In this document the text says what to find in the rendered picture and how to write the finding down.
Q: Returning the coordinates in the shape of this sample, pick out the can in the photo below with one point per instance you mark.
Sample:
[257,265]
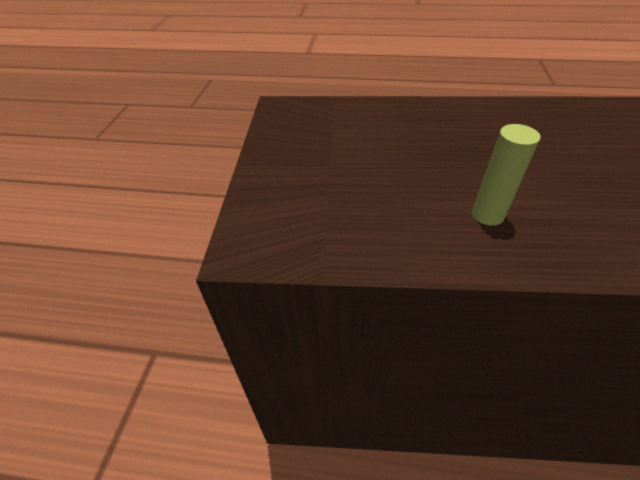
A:
[509,161]

